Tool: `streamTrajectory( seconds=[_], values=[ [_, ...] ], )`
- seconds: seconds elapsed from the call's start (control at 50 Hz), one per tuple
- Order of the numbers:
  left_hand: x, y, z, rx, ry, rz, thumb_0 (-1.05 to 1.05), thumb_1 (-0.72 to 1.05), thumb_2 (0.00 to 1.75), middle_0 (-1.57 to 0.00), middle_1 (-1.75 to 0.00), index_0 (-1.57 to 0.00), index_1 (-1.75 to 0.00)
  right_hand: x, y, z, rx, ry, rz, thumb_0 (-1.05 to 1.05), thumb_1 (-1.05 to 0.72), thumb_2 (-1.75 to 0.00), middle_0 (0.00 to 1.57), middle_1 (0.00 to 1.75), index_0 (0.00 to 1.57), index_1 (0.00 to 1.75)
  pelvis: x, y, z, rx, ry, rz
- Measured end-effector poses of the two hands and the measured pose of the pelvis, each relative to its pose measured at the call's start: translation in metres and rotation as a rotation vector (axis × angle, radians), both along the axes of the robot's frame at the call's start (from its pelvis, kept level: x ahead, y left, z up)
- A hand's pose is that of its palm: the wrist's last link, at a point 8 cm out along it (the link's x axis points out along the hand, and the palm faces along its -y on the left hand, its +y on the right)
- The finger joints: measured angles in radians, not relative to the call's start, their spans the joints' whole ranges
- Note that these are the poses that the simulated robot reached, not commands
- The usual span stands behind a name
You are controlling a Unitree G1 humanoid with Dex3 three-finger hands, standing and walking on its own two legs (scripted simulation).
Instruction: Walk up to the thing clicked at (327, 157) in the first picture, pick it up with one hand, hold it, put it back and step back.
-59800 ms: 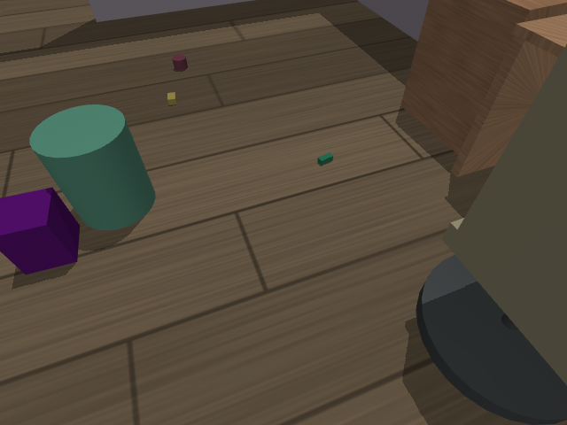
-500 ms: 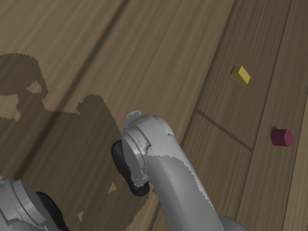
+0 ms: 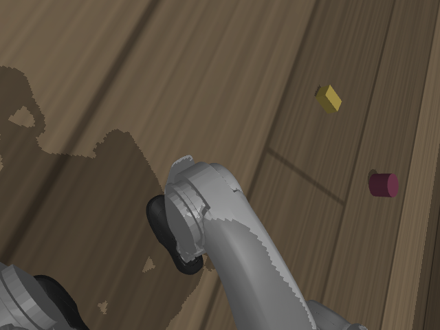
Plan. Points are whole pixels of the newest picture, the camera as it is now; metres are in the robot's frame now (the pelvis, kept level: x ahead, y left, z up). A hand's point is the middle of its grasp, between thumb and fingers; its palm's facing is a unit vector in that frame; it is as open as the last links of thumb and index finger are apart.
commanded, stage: open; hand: left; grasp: from above
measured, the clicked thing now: out of the picture +0.48 +0.34 -0.31
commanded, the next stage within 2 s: withdraw in 0.90 s
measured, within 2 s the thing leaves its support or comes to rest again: neither
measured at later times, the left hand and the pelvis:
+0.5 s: hand out of the picture +0.47 +0.33 -0.27, palm faces -0.20 -0.39 -0.90, open 12.4 cm; pelvis +0.00 +0.00 +0.01, yaw +0 degrees
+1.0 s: hand out of the picture +0.47 +0.33 -0.27, palm faces -0.19 -0.39 -0.90, open 13.7 cm; pelvis +0.00 +0.00 +0.01, yaw +0 degrees
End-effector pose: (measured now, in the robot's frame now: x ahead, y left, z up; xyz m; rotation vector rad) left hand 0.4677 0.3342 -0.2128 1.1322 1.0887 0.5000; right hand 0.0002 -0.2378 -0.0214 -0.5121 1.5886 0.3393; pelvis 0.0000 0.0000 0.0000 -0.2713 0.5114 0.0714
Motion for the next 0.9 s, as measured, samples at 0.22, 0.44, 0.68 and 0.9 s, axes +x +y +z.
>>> streamTrajectory(
  seconds=[0.22, 0.44, 0.68, 0.9],
  values=[
    [0.002, 0.005, 0.003, 0.010, -0.003, -0.009, 0.00, 0.05, 0.56, -0.60, -0.60, -0.60, -0.60, 0.007, 0.000, 0.004, -0.009, -0.013, 0.017, 0.01, -0.92, -0.90, 0.19, 0.30, 0.20, 0.30, 0.000, 0.000, 0.004, -0.004, 0.006, -0.001],
    [0.000, 0.004, 0.001, 0.001, 0.008, -0.023, 0.00, -0.20, 0.74, -0.41, -0.72, -0.40, -0.73, 0.008, 0.000, 0.008, -0.016, -0.008, 0.022, 0.01, -0.92, -0.90, 0.19, 0.30, 0.20, 0.30, 0.001, 0.001, 0.007, -0.008, 0.011, 0.000],
    [0.000, 0.003, -0.002, 0.001, 0.000, -0.017, 0.00, -0.35, 0.87, -0.27, -0.82, -0.26, -0.84, 0.008, 0.001, 0.011, -0.019, -0.003, 0.023, 0.01, -0.91, -0.90, 0.20, 0.30, 0.20, 0.30, 0.001, 0.001, 0.008, -0.010, 0.013, 0.000],
    [0.001, 0.003, -0.002, 0.003, 0.000, -0.015, 0.00, -0.43, 0.94, -0.20, -0.89, -0.18, -0.91, 0.009, 0.000, 0.010, -0.012, -0.005, 0.030, 0.01, -0.91, -0.89, 0.20, 0.30, 0.20, 0.30, 0.001, 0.001, 0.008, -0.007, 0.014, 0.000]
  ],
)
